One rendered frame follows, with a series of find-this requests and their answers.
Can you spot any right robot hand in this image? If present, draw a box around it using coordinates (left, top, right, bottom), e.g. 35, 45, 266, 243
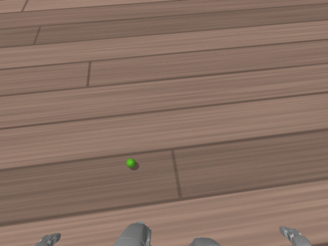
279, 226, 312, 246

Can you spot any ball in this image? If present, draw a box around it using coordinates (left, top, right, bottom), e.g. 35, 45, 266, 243
126, 158, 135, 168

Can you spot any left robot hand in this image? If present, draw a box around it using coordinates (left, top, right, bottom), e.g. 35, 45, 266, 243
34, 233, 61, 246

